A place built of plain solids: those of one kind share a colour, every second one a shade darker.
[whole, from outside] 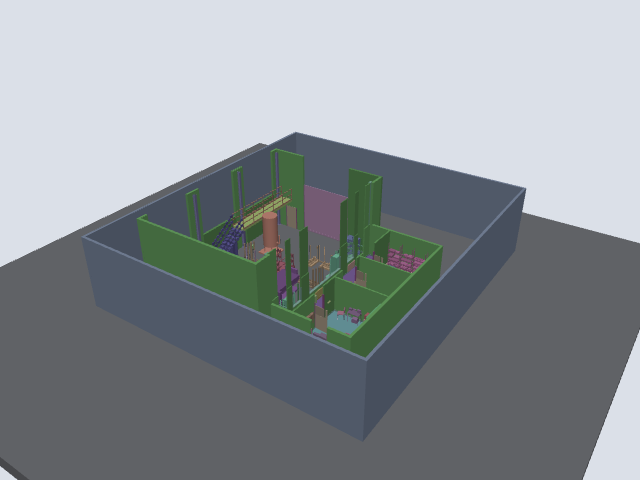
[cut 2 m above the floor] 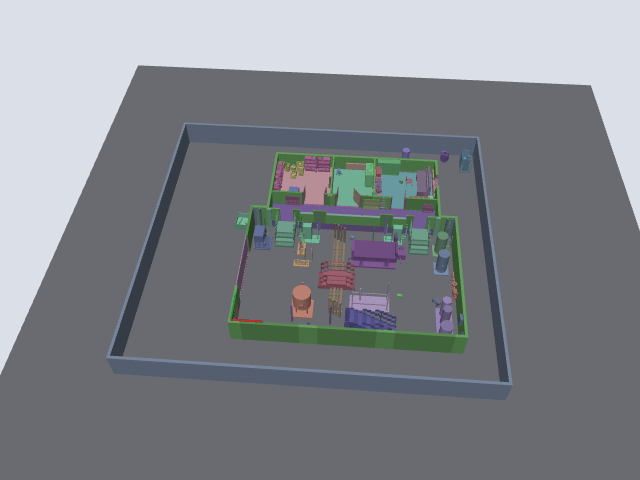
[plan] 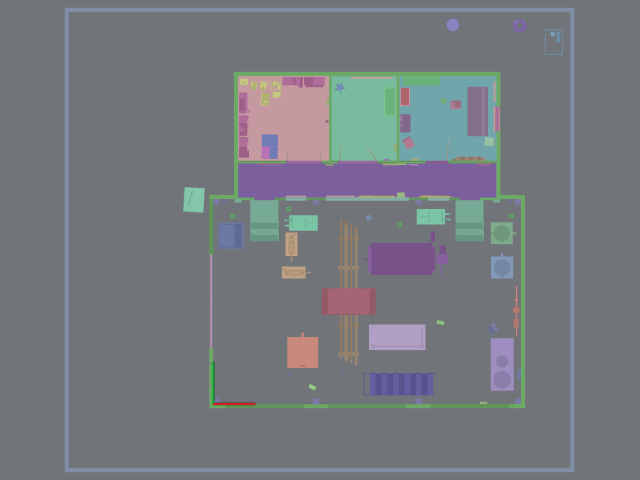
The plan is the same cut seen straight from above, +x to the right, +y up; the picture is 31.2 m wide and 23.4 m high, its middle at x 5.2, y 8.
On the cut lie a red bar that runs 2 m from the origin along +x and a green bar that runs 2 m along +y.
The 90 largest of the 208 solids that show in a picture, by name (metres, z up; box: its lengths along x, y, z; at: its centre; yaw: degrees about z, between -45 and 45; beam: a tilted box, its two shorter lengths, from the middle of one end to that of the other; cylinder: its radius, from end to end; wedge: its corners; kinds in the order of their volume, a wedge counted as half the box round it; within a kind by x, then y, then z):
{
 "yard_bound_1": {"box": [0.2, 22.65, 5.85], "at": [-7.15, 8.0, 2.88]},
 "yard_bound_2": {"box": [24.84, 0.2, 5.85], "at": [5.17, -3.22, 2.88]},
 "yard_bound_3": {"box": [24.84, 0.2, 5.85], "at": [5.17, 19.22, 2.88]},
 "yard_bound_4": {"box": [0.2, 22.65, 5.85], "at": [17.49, 8.0, 2.88]},
 "wall_1": {"box": [0.2, 2.96, 7.15], "at": [-0.1, 1.27, 3.52]},
 "wall_2": {"box": [0.2, 2.96, 7.15], "at": [-0.1, 8.72, 3.52]},
 "wall_3": {"box": [0.81, 0.2, 7.15], "at": [0.2, -0.1, 3.52]},
 "wall_4": {"box": [1.4, 0.2, 7.15], "at": [0.5, 10.1, 3.52]},
 "wall_5": {"box": [0.2, 1.8, 3.53], "at": [1.1, 10.9, 1.72]},
 "wall_6": {"box": [0.2, 4.4, 3.53], "at": [1.1, 14.0, 1.72]},
 "wall_7": {"box": [0.87, 0.06, 7.15], "at": [1.57, 9.97, 3.52]},
 "wall_8": {"box": [2.35, 0.06, 3.53], "at": [2.38, 11.77, 1.72]},
 "wall_9": {"box": [2.35, 0.06, 3.53], "at": [2.38, 11.83, 1.72]},
 "wall_10": {"box": [3.81, 0.2, 3.2], "at": [2.5, -0.1, 1.55]},
 "wall_11": {"box": [0.51, 0.06, 7.15], "at": [3.25, 9.97, 3.52]},
 "wall_12": {"box": [4.7, 0.2, 3.53], "at": [3.35, 16.1, 1.72]},
 "wall_13": {"box": [1.21, 0.2, 7.15], "at": [5.0, -0.1, 3.52]},
 "wall_14": {"box": [0.91, 0.06, 7.15], "at": [5.0, 9.97, 3.52]},
 "wall_15": {"box": [0.91, 0.06, 2.82], "at": [5.0, 10.03, 2.07]},
 "wall_16": {"box": [0.06, 4.2, 3.53], "at": [5.67, 13.9, 1.72]},
 "wall_17": {"box": [0.06, 4.2, 3.53], "at": [5.73, 13.9, 1.72]},
 "wall_18": {"box": [3.3, 0.2, 3.53], "at": [7.35, 16.1, 1.72]},
 "wall_19": {"box": [3.81, 0.2, 3.2], "at": [7.5, -0.1, 1.55]},
 "wall_20": {"box": [4.11, 0.06, 1.68], "at": [7.5, 9.97, 0.79]},
 "wall_21": {"box": [4.11, 0.06, 0.97], "at": [7.5, 10.03, 1.15]},
 "wall_22": {"box": [1.06, 0.06, 3.53], "at": [8.53, 11.77, 1.72]},
 "wall_23": {"box": [0.06, 4.2, 3.53], "at": [8.97, 13.9, 1.72]},
 "wall_24": {"box": [0.06, 4.2, 3.53], "at": [9.03, 13.9, 1.72]},
 "wall_25": {"box": [1.42, 0.06, 3.53], "at": [9.65, 11.77, 1.72]},
 "wall_26": {"box": [1.35, 0.06, 3.53], "at": [9.68, 11.83, 1.72]},
 "wall_27": {"box": [1.21, 0.2, 7.15], "at": [10.0, -0.1, 3.52]},
 "wall_28": {"box": [0.91, 0.06, 7.15], "at": [10.0, 9.97, 3.52]},
 "wall_29": {"box": [5.0, 0.2, 3.53], "at": [11.5, 16.1, 1.72]},
 "wall_30": {"box": [0.51, 0.06, 7.15], "at": [11.75, 9.97, 3.52]},
 "wall_31": {"box": [3.81, 0.2, 3.2], "at": [12.5, -0.1, 1.55]},
 "wall_32": {"box": [2.35, 0.06, 3.53], "at": [12.62, 11.77, 1.72]},
 "wall_33": {"box": [2.35, 0.06, 3.53], "at": [12.62, 11.83, 1.72]},
 "wall_34": {"box": [0.87, 0.06, 7.15], "at": [13.43, 9.97, 3.52]},
 "wall_35": {"box": [0.2, 1.8, 3.53], "at": [13.9, 10.9, 1.72]},
 "wall_36": {"box": [0.2, 1.51, 3.53], "at": [13.9, 12.55, 1.72]},
 "wall_37": {"box": [0.2, 1.71, 3.53], "at": [13.9, 15.35, 1.72]},
 "wall_38": {"box": [1.4, 0.2, 7.15], "at": [14.5, 10.1, 3.52]},
 "wall_39": {"box": [0.81, 0.2, 7.15], "at": [14.8, -0.1, 3.52]},
 "wall_40": {"box": [0.2, 10.4, 7.15], "at": [15.1, 5.0, 3.52]},
 "raised_floor_corridor_1": {"box": [12.73, 1.93, 0.73], "at": [7.5, 10.9, 0.32]},
 "raised_floor_control_1": {"box": [4.93, 4.33, 0.73], "at": [11.4, 13.9, 0.32]},
 "raised_floor_stores_1": {"box": [4.63, 4.33, 0.73], "at": [3.45, 13.9, 0.32]},
 "raised_floor_switch_1": {"box": [3.43, 4.33, 0.73], "at": [7.35, 13.9, 0.32]},
 "row_1": {"box": [0.48, 1.28, 2.04], "at": [8.62, 14.75, 1.8]},
 "row_2": {"box": [0.6, 1.4, 2.1], "at": [8.62, 14.75, 1.83]},
 "row_3": {"box": [1.8, 0.45, 2.1], "at": [10.15, 15.76, 1.83]},
 "shell_boiler_1": {"box": [0.17, 1.09, 1.09], "at": [7.63, 7.07, 1.25]},
 "shell_boiler_2": {"box": [3.24, 1.25, 0.2], "at": [9.18, 7.07, 0.05]},
 "shell_boiler_3": {"box": [3.0, 1.25, 0.32], "at": [9.18, 7.07, 0.91]},
 "shell_boiler_4": {"box": [3.0, 1.56, 0.36], "at": [9.18, 7.07, 1.25]},
 "shell_boiler_5": {"box": [0.17, 1.09, 1.09], "at": [10.73, 7.07, 1.25]},
 "buffer_vessel_1": {"box": [1.51, 1.51, 0.17], "at": [4.36, 2.52, 0.04]},
 "buffer_vessel_2": {"cylinder": 0.61, "from": [4.36, 2.52, 0.74], "to": [4.36, 2.52, 3.43]},
 "door_landing_1": {"box": [1.4, 0.32, 0.39], "at": [2.5, 8.4, 0.14]},
 "door_landing_2": {"box": [1.4, 0.32, 0.56], "at": [2.5, 8.7, 0.23]},
 "door_landing_3": {"box": [1.4, 1.1, 0.73], "at": [2.5, 9.39, 0.32]},
 "door_landing_4": {"box": [1.4, 0.32, 0.39], "at": [12.5, 8.4, 0.14]},
 "door_landing_5": {"box": [1.4, 0.32, 0.56], "at": [12.5, 8.7, 0.23]},
 "door_landing_6": {"box": [1.4, 1.1, 0.73], "at": [12.5, 9.39, 0.32]},
 "softener_pair_1": {"cylinder": 0.42, "from": [14.08, 1.19, 0.1], "to": [14.08, 1.19, 1.05]},
 "softener_pair_2": {"box": [1.12, 2.56, 0.15], "at": [14.08, 1.93, 0.03]},
 "softener_pair_3": {"cylinder": 0.3, "from": [14.08, 2.09, 0.1], "to": [14.08, 2.09, 1.75]},
 "softener_pair_4": {"cylinder": 0.3, "from": [14.08, 2.79, 0.1], "to": [14.08, 2.79, 1.75]},
 "raised_floor_steel_1": {"box": [6.5, 1.1, 0.2], "at": [3.25, 0.97, 2.7]},
 "stile_1": {"box": [0.32, 1.3, 0.39], "at": [5.74, 5.0, 0.14]},
 "stile_2": {"box": [1.45, 1.3, 0.56], "at": [6.6, 5.0, 0.23]},
 "stile_3": {"box": [0.32, 1.3, 0.39], "at": [7.46, 5.0, 0.14]},
 "roller_shutter_1": {"box": [0.06, 4.36, 4.31], "at": [-0.12, 5.0, 2.35]},
 "plate_exchanger_1": {"box": [0.6, 0.42, 1.36], "at": [4.17, 8.83, 0.97]},
 "plate_exchanger_2": {"box": [1.39, 0.76, 0.15], "at": [4.39, 8.83, 0.03]},
 "plate_exchanger_3": {"box": [1.39, 0.76, 0.15], "at": [10.61, 9.13, 0.03]},
 "plate_exchanger_4": {"box": [0.6, 0.42, 1.36], "at": [10.84, 9.13, 0.97]},
 "air_vessel_1": {"box": [1.08, 1.08, 0.17], "at": [14.06, 8.33, 0.04]},
 "air_vessel_2": {"cylinder": 0.4, "from": [14.06, 8.33, 0.35], "to": [14.06, 8.33, 1.89]},
 "blowdown_vessel_1": {"box": [1.08, 1.08, 0.17], "at": [14.08, 6.66, 0.04]},
 "blowdown_vessel_2": {"cylinder": 0.4, "from": [14.08, 6.66, 0.35], "to": [14.08, 6.66, 1.89]},
 "pier_1": {"box": [0.34, 0.17, 7.15], "at": [1.2, 9.91, 3.52]},
 "pier_2": {"box": [0.34, 0.17, 7.15], "at": [13.8, 9.91, 3.52]},
 "condensate_set_1": {"box": [0.7, 1.06, 0.7], "at": [0.68, 8.21, 1.05]},
 "condensate_set_2": {"box": [1.24, 1.3, 0.15], "at": [0.86, 8.21, 0.03]},
 "feed_tank_1": {"box": [2.76, 1.24, 0.15], "at": [8.97, 3.26, 0.03]},
 "filing_lateral_low_1": {"box": [0.48, 0.9, 0.73], "at": [9.35, 14.98, 0.99]},
 "beyond_drums_1": {"cylinder": 0.3, "from": [11.68, 18.48, -0.06], "to": [11.68, 18.48, 0.87]},
 "control_desk_1": {"box": [0.27, 2.4, 0.3], "at": [13.26, 14.26, 1.6]},
 "pallet_1": {"box": [0.73, 1.2, 0.19], "at": [2.72, 12.55, 0.73], "yaw": -1.0}
}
